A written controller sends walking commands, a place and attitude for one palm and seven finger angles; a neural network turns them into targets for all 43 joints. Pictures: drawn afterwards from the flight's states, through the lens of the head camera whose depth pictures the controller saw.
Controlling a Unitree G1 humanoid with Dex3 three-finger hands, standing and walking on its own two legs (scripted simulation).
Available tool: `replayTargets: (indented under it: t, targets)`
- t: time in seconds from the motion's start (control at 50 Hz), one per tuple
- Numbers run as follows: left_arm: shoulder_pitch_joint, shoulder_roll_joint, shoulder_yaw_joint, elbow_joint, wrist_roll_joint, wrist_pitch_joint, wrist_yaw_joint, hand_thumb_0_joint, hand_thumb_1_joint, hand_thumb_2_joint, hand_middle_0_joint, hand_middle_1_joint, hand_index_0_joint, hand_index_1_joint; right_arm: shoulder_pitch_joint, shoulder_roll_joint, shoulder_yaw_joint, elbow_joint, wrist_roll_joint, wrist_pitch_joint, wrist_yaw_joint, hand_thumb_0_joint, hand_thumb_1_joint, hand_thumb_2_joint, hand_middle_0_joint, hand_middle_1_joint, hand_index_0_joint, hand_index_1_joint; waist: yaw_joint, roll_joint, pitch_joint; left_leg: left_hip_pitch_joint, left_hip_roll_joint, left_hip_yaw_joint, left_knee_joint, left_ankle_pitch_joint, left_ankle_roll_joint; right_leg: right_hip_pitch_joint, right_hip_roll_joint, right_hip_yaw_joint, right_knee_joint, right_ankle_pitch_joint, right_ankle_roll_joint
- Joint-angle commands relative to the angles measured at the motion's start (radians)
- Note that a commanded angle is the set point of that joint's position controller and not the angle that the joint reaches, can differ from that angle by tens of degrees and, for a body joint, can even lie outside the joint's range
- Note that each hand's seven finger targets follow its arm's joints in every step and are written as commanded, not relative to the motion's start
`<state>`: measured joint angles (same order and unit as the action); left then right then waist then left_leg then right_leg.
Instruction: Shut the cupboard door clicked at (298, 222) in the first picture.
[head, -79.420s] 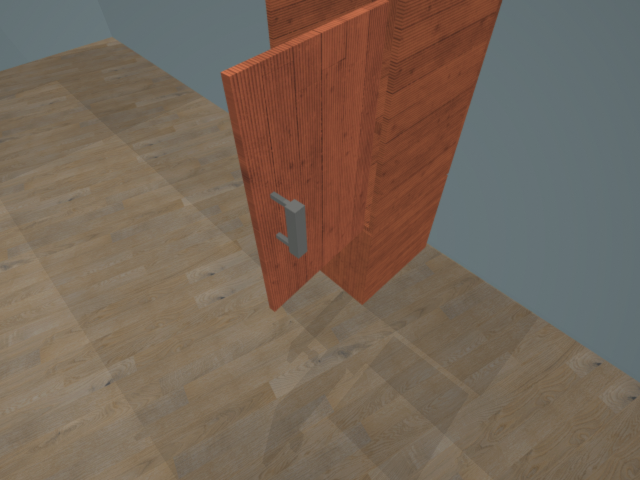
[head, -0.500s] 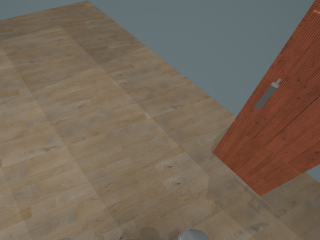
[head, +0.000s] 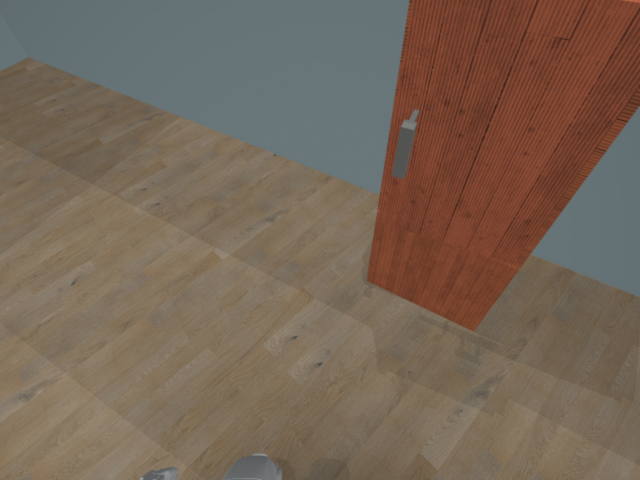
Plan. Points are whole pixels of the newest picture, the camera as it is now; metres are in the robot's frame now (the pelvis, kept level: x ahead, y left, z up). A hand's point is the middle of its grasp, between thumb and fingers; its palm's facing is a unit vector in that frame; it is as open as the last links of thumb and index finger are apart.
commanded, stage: turn to face it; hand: left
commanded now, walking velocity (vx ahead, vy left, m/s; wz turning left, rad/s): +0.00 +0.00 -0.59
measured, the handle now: (407, 143) +0.73 -0.14 -0.05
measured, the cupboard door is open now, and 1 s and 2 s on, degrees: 6 6 6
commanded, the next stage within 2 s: take the last steps up to it in 0.50 s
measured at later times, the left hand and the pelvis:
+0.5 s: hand (192, 455) +0.17 +0.20 -0.16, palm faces -0.25 -0.94 -0.24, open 7.4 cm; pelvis +0.01 +0.02 +0.00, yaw -15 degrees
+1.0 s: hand (216, 468) +0.16 +0.17 -0.19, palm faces -0.33 -0.93 -0.16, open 7.4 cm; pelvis +0.08 +0.00 -0.01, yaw -22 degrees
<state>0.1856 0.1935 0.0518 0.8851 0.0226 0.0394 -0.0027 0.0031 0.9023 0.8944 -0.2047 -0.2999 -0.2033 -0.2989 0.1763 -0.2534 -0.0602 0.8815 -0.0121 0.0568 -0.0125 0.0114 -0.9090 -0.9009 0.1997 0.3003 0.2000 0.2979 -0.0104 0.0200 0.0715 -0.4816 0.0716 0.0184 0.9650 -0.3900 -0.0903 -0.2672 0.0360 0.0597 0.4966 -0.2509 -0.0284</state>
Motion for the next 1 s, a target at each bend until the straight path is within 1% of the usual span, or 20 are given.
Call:
replayTargets:
  t: [0.0, 0.08, 0.12, 0.14, 0.24, 0.42, 0.48, 0.5, 0.52, 0.54, 0.56, 0.6, 0.64, 0.8, 0.86, 0.88, 0.9, 0.92, 0.94, 0.98]
  targets:
    - [0.012, 0.241, 0.074, -0.072, 0.006, -0.017, 0.009, 0.000, 0.900, 0.900, -0.200, -0.300, -0.200, -0.300, -0.015, -0.064, -0.012, -0.088, 0.002, -0.032, -0.009, 0.000, -0.900, -0.900, 0.200, 0.300, 0.200, 0.300, 0.027, -0.173, -0.110, 0.021, -0.026, 0.000, -0.157, -0.030, 0.005, 0.093, -0.241, 0.299, -0.125, 0.311, -0.165]
    - [-0.045, 0.212, 0.071, -0.080, -0.005, -0.007, 0.009, 0.000, 0.900, 0.900, -0.200, -0.300, -0.200, -0.300, 0.104, -0.079, -0.012, -0.054, 0.008, -0.052, -0.020, 0.000, -0.900, -0.900, 0.200, 0.300, 0.200, 0.300, -0.034, -0.145, -0.140, 0.317, -0.034, -0.009, -0.527, 0.170, 0.024, -0.069, -0.165, 0.293, -0.011, 0.263, -0.074]
    - [0.000, 0.116, 0.049, -0.109, -0.019, -0.002, -0.005, 0.000, 0.900, 0.900, -0.200, -0.300, -0.200, -0.300, 0.139, -0.235, -0.035, -0.059, -0.012, -0.065, -0.027, 0.000, -0.900, -0.900, 0.200, 0.300, 0.200, 0.300, -0.031, 0.320, -0.161, 0.479, 0.351, -0.375, -0.698, 0.320, 0.168, -0.317, 0.055, 0.028, 0.342, -0.313, 0.042]
    - [-0.030, 0.150, 0.053, -0.106, -0.007, -0.002, -0.006, 0.000, 0.900, 0.900, -0.200, -0.300, -0.200, -0.300, 0.142, -0.228, -0.028, -0.067, -0.020, -0.058, -0.031, 0.000, -0.900, -0.900, 0.200, 0.300, 0.200, 0.300, -0.043, 0.239, -0.130, 0.377, 0.408, -0.388, -0.686, 0.391, 0.241, -0.288, 0.004, 0.020, 0.524, -0.361, 0.045]
    - [-0.010, 0.126, 0.054, -0.062, -0.003, 0.012, -0.028, 0.000, 0.900, 0.900, -0.200, -0.300, -0.200, -0.300, 0.052, -0.140, -0.002, -0.076, -0.024, -0.062, -0.041, 0.000, -0.900, -0.900, 0.200, 0.300, 0.200, 0.300, 0.010, 0.154, -0.109, 0.396, 0.247, -0.079, -0.598, 0.685, 0.224, -0.290, -0.044, -0.037, 0.636, -0.219, 0.083]
    - [-0.061, 0.088, 0.032, -0.061, -0.003, 0.012, -0.027, 0.000, 0.900, 0.900, -0.200, -0.300, -0.200, -0.300, 0.115, -0.163, -0.021, -0.007, -0.024, -0.051, -0.025, 0.000, -0.900, -0.900, 0.200, 0.300, 0.200, 0.300, -0.025, 0.213, -0.108, 0.374, 0.264, -0.011, -0.570, 0.578, 0.227, -0.118, -0.037, -0.134, 0.283, -0.194, 0.060]
    - [0.017, 0.103, 0.036, -0.031, -0.003, -0.002, -0.021, 0.000, 0.900, 0.900, -0.200, -0.300, -0.200, -0.300, 0.098, -0.163, -0.027, 0.006, -0.014, -0.047, -0.020, 0.000, -0.900, -0.900, 0.200, 0.300, 0.200, 0.300, 0.024, 0.158, -0.135, 0.291, 0.233, 0.031, -0.465, 0.499, 0.165, 0.086, -0.030, -0.139, -0.006, 0.034, 0.037]
    - [0.077, 0.153, 0.044, -0.012, 0.002, -0.012, -0.015, 0.000, 0.900, 0.900, -0.200, -0.300, -0.200, -0.300, 0.093, -0.140, -0.026, 0.004, -0.004, -0.047, -0.015, 0.000, -0.900, -0.900, 0.200, 0.300, 0.200, 0.300, 0.045, 0.052, -0.161, 0.222, 0.182, 0.083, -0.365, 0.361, 0.110, 0.200, -0.095, -0.055, -0.117, 0.161, 0.015]
    - [0.118, 0.249, 0.062, 0.005, 0.013, -0.025, -0.001, 0.000, 0.900, 0.900, -0.200, -0.300, -0.200, -0.300, 0.076, -0.063, -0.012, -0.025, 0.004, -0.047, -0.013, 0.000, -0.900, -0.900, 0.200, 0.300, 0.200, 0.300, 0.063, -0.249, -0.162, 0.002, 0.044, 0.170, -0.180, -0.017, 0.048, 0.323, -0.324, 0.233, -0.174, 0.412, -0.066]
    - [0.150, 0.285, 0.062, 0.021, 0.001, -0.026, 0.008, 0.000, 0.900, 0.900, -0.200, -0.300, -0.200, -0.300, 0.026, -0.062, -0.004, -0.045, 0.001, -0.033, -0.017, 0.000, -0.900, -0.900, 0.200, 0.300, 0.200, 0.300, 0.089, -0.286, -0.141, -0.061, -0.008, 0.082, 0.008, -0.269, 0.038, 0.251, -0.437, 0.329, -0.166, 0.579, -0.185]
    - [0.130, 0.271, 0.057, 0.014, -0.001, -0.021, 0.015, 0.000, 0.900, 0.900, -0.200, -0.300, -0.200, -0.300, 0.030, -0.062, -0.003, -0.041, 0.001, -0.023, -0.018, 0.000, -0.900, -0.900, 0.200, 0.300, 0.200, 0.300, 0.071, -0.206, -0.113, -0.070, 0.009, 0.011, 0.095, -0.231, 0.045, 0.198, -0.430, 0.275, -0.167, 0.514, -0.217]
    - [0.048, 0.206, 0.052, 0.007, 0.002, -0.025, 0.027, 0.000, 0.900, 0.900, -0.200, -0.300, -0.200, -0.300, 0.056, -0.059, -0.003, 0.001, -0.005, -0.025, -0.021, 0.000, -0.900, -0.900, 0.200, 0.300, 0.200, 0.300, 0.028, -0.287, -0.094, -0.154, 0.018, -0.009, 0.172, -0.137, 0.034, 0.248, -0.332, 0.215, -0.159, 0.487, -0.193]
    - [0.016, 0.164, 0.036, 0.000, -0.005, -0.032, 0.022, 0.000, 0.900, 0.900, -0.200, -0.300, -0.200, -0.300, 0.078, -0.064, -0.005, 0.021, -0.012, -0.026, -0.008, 0.000, -0.900, -0.900, 0.200, 0.300, 0.200, 0.300, 0.003, -0.243, -0.092, -0.100, 0.018, 0.003, 0.166, -0.039, 0.022, 0.191, -0.265, 0.112, -0.183, 0.350, -0.158]
    - [0.072, 0.178, 0.049, 0.045, 0.009, -0.058, 0.004, 0.000, 0.900, 0.900, -0.200, -0.300, -0.200, -0.300, 0.024, -0.022, -0.005, 0.002, -0.018, -0.061, 0.016, 0.000, -0.900, -0.900, 0.200, 0.300, 0.200, 0.300, 0.025, -0.180, -0.005, 0.020, -0.001, 0.059, -0.216, -0.026, 0.045, 0.097, -0.264, 0.180, -0.276, -0.118, -0.190]
    - [0.042, 0.153, 0.049, 0.056, -0.001, -0.057, 0.000, 0.000, 0.900, 0.900, -0.200, -0.300, -0.200, -0.300, 0.174, -0.023, 0.000, 0.056, -0.019, -0.089, 0.004, 0.000, -0.900, -0.900, 0.200, 0.300, 0.200, 0.300, -0.046, -0.118, -0.048, 0.327, -0.034, 0.088, -0.509, 0.125, 0.054, -0.032, -0.195, 0.128, -0.132, -0.149, -0.133]
    - [0.044, 0.109, 0.039, 0.049, -0.009, -0.054, -0.007, 0.000, 0.900, 0.900, -0.200, -0.300, -0.200, -0.300, 0.268, -0.076, -0.008, 0.089, -0.023, -0.102, -0.005, 0.000, -0.900, -0.900, 0.200, 0.300, 0.200, 0.300, -0.080, 0.043, -0.080, 0.484, 0.037, -0.025, -0.606, 0.074, 0.076, -0.149, -0.116, 0.063, 0.035, -0.167, -0.088]
    - [0.062, 0.037, 0.023, 0.030, -0.016, -0.054, -0.016, 0.000, 0.900, 0.900, -0.200, -0.300, -0.200, -0.300, 0.369, -0.188, -0.031, 0.113, -0.041, -0.108, -0.012, 0.000, -0.900, -0.900, 0.200, 0.300, 0.200, 0.300, -0.107, 0.348, -0.099, 0.593, 0.307, -0.393, -0.719, -0.057, 0.161, -0.353, 0.009, -0.080, 0.341, -0.264, -0.025]
    - [-0.004, 0.076, 0.024, -0.002, -0.002, -0.054, -0.018, 0.000, 0.900, 0.900, -0.200, -0.300, -0.200, -0.300, 0.398, -0.212, -0.031, 0.109, -0.037, -0.098, -0.024, 0.000, -0.900, -0.900, 0.200, 0.300, 0.200, 0.300, -0.123, 0.276, -0.053, 0.524, 0.420, -0.530, -0.798, -0.120, 0.235, -0.420, -0.008, -0.038, 0.524, -0.317, -0.026]
    - [-0.010, 0.095, 0.035, -0.002, 0.008, -0.051, -0.024, 0.000, 0.900, 0.900, -0.200, -0.300, -0.200, -0.300, 0.334, -0.187, -0.022, 0.082, -0.034, -0.092, -0.023, 0.000, -0.900, -0.900, 0.200, 0.300, 0.200, 0.300, -0.086, 0.157, -0.006, 0.431, 0.407, -0.474, -0.815, -0.170, 0.254, -0.423, -0.064, 0.001, 0.599, -0.257, -0.031]
    - [-0.010, 0.099, 0.044, 0.033, 0.017, -0.044, -0.033, 0.000, 0.900, 0.900, -0.200, -0.300, -0.200, -0.300, 0.242, -0.110, 0.004, 0.067, -0.031, -0.102, -0.029, 0.000, -0.900, -0.900, 0.200, 0.300, 0.200, 0.300, -0.043, 0.155, 0.077, 0.312, 0.323, -0.332, -0.826, -0.038, 0.203, -0.417, -0.091, 0.000, 0.682, -0.120, -0.014]
